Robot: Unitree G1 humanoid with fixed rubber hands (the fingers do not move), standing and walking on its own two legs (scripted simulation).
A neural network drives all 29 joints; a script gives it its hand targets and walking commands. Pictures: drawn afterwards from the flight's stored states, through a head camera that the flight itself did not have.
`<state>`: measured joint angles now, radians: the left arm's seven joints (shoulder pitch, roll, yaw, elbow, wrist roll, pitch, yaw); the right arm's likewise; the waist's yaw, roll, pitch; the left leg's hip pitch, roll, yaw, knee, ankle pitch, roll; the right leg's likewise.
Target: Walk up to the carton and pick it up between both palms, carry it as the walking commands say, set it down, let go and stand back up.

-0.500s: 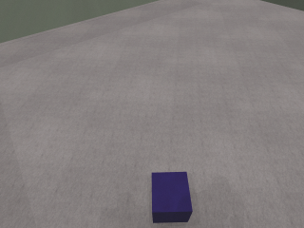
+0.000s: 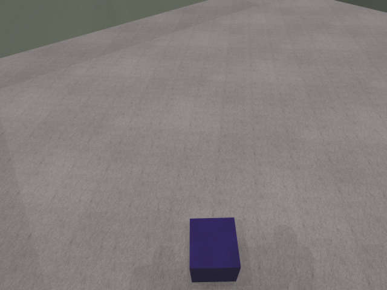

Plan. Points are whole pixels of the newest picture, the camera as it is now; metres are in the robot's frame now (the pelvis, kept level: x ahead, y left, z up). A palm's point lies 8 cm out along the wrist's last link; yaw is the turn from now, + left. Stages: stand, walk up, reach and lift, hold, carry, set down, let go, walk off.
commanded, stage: walk up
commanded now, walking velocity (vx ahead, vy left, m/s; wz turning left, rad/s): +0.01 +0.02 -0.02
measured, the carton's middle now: (212, 250) +0.45 -0.04 -0.67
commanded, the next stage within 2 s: none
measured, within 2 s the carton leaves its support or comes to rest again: neither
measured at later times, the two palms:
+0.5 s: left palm out of the picture -0.05 +0.18 -0.14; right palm out of the picture -0.07 -0.21 -0.15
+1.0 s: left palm out of the picture +0.04 +0.10 -0.14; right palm out of the picture -0.03 -0.34 -0.16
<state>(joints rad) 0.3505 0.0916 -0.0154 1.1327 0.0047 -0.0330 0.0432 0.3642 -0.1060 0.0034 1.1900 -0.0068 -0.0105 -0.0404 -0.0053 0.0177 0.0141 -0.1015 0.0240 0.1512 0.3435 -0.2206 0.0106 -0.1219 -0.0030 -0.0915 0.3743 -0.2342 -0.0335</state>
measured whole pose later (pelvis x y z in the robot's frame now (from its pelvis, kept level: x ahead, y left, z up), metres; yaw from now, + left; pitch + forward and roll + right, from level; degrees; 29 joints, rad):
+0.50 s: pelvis +0.00 -0.02 +0.00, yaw +0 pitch -1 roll +1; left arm 0.38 0.08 -0.01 1.11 0.01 -0.04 0.04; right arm 0.38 -0.10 0.00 1.19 -0.01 -0.01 -0.04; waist 0.01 0.02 0.01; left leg -0.11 0.05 0.14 0.36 -0.22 -0.02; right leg -0.13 0.02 -0.10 0.38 -0.23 -0.06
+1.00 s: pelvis +0.04 -0.11 -0.01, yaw +0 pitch +0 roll +0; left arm 0.32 0.11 0.00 1.03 0.02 -0.04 0.03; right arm 0.39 -0.19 -0.03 1.13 -0.01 0.03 -0.03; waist 0.00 0.06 0.04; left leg -0.24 0.09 0.04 0.72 -0.50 -0.05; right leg -0.27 -0.06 -0.09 0.50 -0.23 0.00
